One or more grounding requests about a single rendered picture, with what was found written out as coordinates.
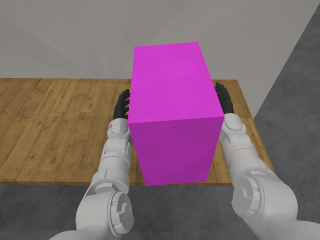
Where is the table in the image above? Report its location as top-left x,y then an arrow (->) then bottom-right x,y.
0,78 -> 276,221

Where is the left robot hand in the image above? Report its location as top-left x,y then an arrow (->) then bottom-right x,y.
113,89 -> 131,120

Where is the carton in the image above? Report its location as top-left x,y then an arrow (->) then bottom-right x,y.
127,42 -> 225,186

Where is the right robot forearm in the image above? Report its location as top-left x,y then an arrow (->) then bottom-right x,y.
218,113 -> 298,212

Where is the left robot forearm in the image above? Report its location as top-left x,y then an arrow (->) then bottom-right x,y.
75,118 -> 134,230

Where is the right robot upper arm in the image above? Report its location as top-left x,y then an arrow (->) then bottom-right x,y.
231,175 -> 320,240

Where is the left robot upper arm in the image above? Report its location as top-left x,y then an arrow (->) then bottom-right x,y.
49,190 -> 134,240

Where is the right robot hand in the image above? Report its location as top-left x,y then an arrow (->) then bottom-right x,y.
214,82 -> 234,114

